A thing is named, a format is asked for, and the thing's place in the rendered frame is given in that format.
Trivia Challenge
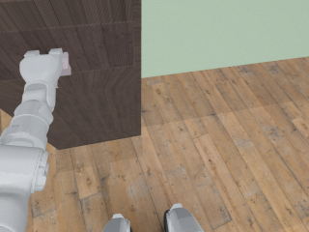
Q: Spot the robot left upper arm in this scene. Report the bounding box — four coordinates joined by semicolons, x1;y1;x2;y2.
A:
0;144;49;232

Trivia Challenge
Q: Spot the robot shin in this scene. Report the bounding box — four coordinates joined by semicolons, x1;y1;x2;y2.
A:
170;203;183;211
112;214;124;218

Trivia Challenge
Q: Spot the right robot shin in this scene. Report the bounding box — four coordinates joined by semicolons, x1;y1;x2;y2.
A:
170;203;183;211

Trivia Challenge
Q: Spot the drawer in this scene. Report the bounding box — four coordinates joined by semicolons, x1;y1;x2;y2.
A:
0;20;134;81

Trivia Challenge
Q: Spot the left robot forearm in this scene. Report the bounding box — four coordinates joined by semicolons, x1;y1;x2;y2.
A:
0;79;56;151

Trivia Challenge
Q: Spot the left robot shin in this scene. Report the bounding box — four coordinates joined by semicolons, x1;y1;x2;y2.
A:
112;214;124;218

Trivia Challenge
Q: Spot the cabinet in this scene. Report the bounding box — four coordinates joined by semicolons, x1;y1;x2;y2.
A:
0;0;142;150

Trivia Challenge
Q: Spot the left robot hand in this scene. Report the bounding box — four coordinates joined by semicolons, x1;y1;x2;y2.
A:
19;47;64;88

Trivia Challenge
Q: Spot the handle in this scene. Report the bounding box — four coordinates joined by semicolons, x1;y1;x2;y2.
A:
60;52;71;76

